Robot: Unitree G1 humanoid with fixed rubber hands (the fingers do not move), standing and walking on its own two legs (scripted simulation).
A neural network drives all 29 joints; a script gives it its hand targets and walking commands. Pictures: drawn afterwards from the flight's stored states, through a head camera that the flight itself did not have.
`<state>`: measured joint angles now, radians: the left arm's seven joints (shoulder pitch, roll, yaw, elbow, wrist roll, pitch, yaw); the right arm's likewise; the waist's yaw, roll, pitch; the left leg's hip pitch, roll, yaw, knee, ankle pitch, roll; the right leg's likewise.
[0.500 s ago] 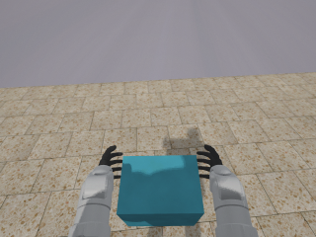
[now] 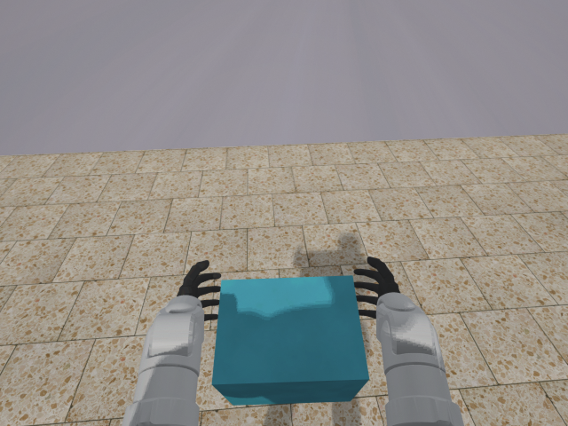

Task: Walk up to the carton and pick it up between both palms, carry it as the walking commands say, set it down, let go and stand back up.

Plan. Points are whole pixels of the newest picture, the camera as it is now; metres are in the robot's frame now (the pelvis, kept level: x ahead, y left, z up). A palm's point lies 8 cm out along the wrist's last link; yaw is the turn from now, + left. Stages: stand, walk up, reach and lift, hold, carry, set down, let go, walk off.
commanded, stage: hold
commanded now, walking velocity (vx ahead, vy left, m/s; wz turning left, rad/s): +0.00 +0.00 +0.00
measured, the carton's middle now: (289, 344) +0.28 +0.00 -0.05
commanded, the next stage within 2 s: carry in 0.12 s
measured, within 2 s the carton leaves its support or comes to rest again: neither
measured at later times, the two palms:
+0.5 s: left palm (242, 264) +0.35 +0.08 +0.07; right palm (421, 273) +0.34 -0.20 +0.06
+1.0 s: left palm (298, 186) +0.56 -0.01 +0.07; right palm (441, 207) +0.50 -0.28 +0.07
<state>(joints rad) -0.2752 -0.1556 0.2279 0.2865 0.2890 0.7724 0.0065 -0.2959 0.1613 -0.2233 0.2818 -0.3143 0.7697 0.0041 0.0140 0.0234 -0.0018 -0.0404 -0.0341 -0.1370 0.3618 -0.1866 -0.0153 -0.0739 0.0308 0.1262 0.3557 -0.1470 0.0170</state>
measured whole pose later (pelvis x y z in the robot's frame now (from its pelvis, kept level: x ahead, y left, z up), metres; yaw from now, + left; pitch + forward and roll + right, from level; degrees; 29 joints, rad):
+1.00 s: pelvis +0.24 -0.08 -0.01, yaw -13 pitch +2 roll -3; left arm -0.37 -0.19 0.14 -0.21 0.09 1.22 0.30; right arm -0.35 0.18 -0.17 -0.20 -0.14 1.19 -0.23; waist 0.00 0.01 0.03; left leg -0.11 0.22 0.26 0.52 -0.41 -0.10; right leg -0.58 -0.03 -0.15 0.67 -0.19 0.01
